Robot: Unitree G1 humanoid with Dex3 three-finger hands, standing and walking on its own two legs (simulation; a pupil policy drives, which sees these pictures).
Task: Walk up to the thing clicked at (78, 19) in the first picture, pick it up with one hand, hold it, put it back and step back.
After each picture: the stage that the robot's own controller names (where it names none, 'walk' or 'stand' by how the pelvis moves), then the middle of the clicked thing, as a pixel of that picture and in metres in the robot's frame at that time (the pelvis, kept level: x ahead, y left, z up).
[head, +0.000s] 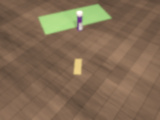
stand; (79, 21) +1.74 +0.04 -0.66
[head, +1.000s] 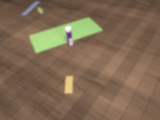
walk; (69, 36) +1.60 +0.28 -0.63
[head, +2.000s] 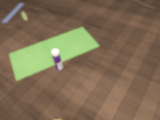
walk; (57, 60) +1.05 +0.33 -0.65
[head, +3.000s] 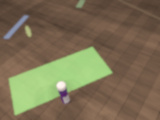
walk; (63, 93) +0.70 +0.24 -0.65
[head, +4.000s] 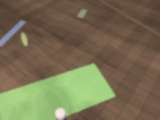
walk; out of the picture +0.49 +0.17 -0.64
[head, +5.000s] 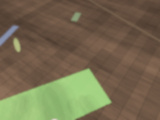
stand; out of the picture +0.43 +0.19 -0.65
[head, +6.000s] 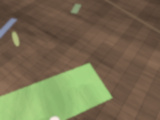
stand; out of the picture +0.40 +0.19 -0.65
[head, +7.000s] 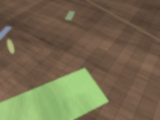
stand; out of the picture +0.40 +0.21 -0.66
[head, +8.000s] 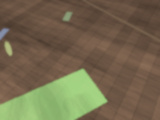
stand; out of the picture +0.39 +0.21 -0.66
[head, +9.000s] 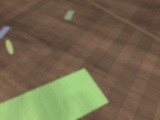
stand; out of the picture +0.38 +0.21 -0.66
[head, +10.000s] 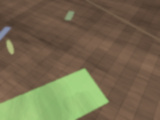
stand; out of the picture +0.39 +0.21 -0.66
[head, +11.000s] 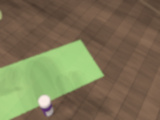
go down; (46, 106) +0.43 +0.19 -0.59
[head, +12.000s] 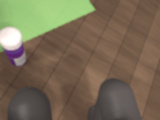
go down; (14, 50) +0.49 +0.22 -0.24
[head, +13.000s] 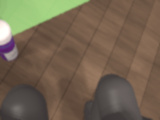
close in; (4, 44) +0.49 +0.23 -0.23
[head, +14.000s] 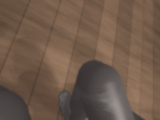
close in; out of the picture +0.47 +0.26 -0.17
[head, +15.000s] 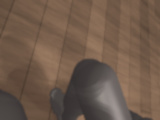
lift; out of the picture +0.47 +0.27 -0.17
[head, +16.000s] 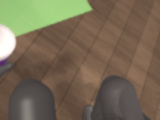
lift; out of the picture +0.38 +0.26 -0.06
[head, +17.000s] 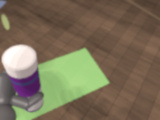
lift; (27, 84) +0.32 +0.17 +0.07
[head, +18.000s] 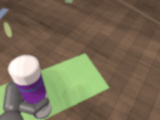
hold; (34, 92) +0.31 +0.16 +0.04
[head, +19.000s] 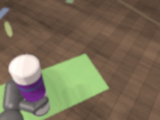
hold; (34, 90) +0.31 +0.16 +0.04
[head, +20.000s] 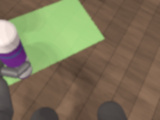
crouch; (14, 56) +0.42 +0.20 -0.03
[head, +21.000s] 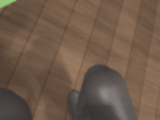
lower; out of the picture +0.49 +0.26 -0.13
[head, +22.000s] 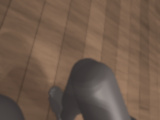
lower; out of the picture +0.48 +0.28 -0.17
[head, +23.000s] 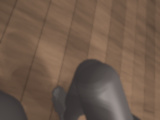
lower; out of the picture +0.47 +0.29 -0.17
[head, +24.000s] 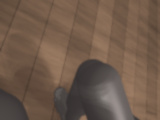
lower; out of the picture +0.47 +0.28 -0.16
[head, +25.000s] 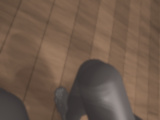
rest; out of the picture +0.46 +0.27 -0.17
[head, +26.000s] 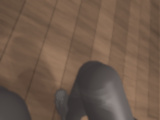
open; out of the picture +0.46 +0.26 -0.18
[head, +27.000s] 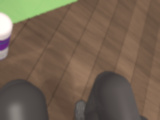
stand; out of the picture +0.47 +0.23 -0.20
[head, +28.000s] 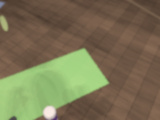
stand; (51, 118) +0.41 +0.18 -0.56
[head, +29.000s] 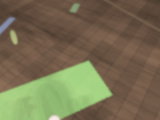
stand; out of the picture +0.41 +0.17 -0.60
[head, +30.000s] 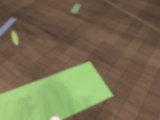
stand; out of the picture +0.41 +0.17 -0.60
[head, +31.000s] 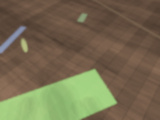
stand; out of the picture +0.42 +0.17 -0.65
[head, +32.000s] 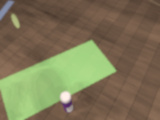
walk; (67, 102) +0.49 +0.13 -0.63
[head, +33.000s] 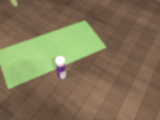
walk; (61, 68) +0.76 +0.15 -0.63
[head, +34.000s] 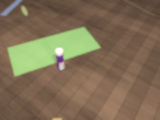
stand; (60, 59) +1.04 +0.22 -0.63
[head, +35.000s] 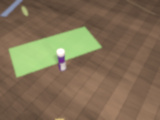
stand; (61, 60) +1.04 +0.20 -0.66
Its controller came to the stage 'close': yes
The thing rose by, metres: 0.70
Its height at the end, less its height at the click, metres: +0.00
